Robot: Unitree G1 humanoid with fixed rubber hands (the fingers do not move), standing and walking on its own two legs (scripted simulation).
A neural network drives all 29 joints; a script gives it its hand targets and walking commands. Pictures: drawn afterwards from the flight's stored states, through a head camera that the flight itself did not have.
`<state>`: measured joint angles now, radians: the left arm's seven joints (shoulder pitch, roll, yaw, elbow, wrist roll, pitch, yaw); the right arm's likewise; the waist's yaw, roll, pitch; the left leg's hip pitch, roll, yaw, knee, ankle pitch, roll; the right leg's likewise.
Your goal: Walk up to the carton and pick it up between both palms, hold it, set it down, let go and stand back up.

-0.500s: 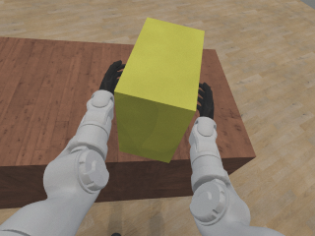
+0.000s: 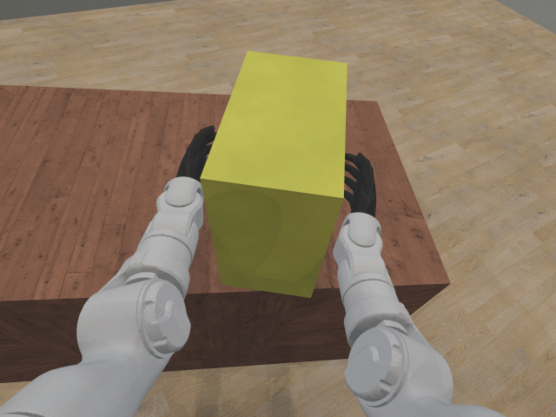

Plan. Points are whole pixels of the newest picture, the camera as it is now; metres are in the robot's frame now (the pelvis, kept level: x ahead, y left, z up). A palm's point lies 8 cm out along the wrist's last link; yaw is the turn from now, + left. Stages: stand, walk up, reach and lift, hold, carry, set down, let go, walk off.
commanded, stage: reach and lift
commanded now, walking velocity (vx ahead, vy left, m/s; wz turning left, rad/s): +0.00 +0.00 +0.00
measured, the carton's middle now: (280, 180) +0.49 -0.01 +0.03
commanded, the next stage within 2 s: none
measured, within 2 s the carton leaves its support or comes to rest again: neither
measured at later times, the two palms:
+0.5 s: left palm (175, 167) +0.42 +0.14 +0.12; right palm (363, 188) +0.39 -0.11 +0.13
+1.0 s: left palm (168, 167) +0.39 +0.14 +0.15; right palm (376, 184) +0.37 -0.11 +0.16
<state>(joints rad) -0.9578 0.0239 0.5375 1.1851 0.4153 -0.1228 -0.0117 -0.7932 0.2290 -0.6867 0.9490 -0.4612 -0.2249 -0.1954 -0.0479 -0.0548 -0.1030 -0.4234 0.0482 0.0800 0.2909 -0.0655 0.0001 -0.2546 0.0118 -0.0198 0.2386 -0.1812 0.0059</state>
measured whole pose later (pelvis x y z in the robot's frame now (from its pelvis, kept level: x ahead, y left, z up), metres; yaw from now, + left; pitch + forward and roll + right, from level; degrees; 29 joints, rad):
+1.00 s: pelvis -0.03 +0.00 +0.00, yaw +0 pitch -3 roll +0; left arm -0.89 -0.01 0.43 0.84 0.36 0.28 0.02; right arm -0.89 0.11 -0.41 0.99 -0.15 0.01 -0.20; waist -0.05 -0.10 -0.01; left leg -0.17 0.04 0.09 0.28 -0.06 0.01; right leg -0.02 0.00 -0.01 0.27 -0.20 0.01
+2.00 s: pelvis -0.03 +0.00 +0.00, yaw +3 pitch -6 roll -1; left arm -0.79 -0.03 0.34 0.40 0.30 0.65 0.06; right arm -0.95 -0.03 0.01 0.85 0.24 0.27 -0.26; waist -0.09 -0.07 -0.03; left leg -0.15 0.04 0.03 0.35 -0.08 0.00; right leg 0.03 0.01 -0.07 0.30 -0.22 0.00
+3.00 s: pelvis -0.02 -0.01 +0.00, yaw +3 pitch -7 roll +0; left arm -0.78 -0.03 0.37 0.24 0.29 0.82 0.02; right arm -0.98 -0.07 0.11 0.71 0.36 0.47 -0.34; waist -0.11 -0.04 -0.05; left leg -0.11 0.04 0.03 0.35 -0.11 -0.02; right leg 0.08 0.01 -0.07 0.30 -0.25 0.00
